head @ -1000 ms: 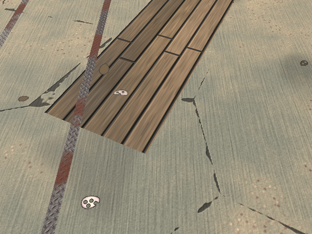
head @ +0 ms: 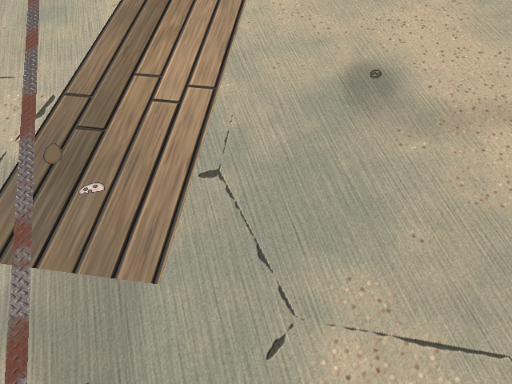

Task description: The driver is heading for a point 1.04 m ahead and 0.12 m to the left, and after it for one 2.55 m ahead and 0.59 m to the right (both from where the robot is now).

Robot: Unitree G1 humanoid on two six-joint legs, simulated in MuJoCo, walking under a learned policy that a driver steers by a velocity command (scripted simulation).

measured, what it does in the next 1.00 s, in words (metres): walks ahead: left foot, then right foot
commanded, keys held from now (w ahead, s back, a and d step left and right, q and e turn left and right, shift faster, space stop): q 0.06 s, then w+q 0.42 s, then w+e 0.52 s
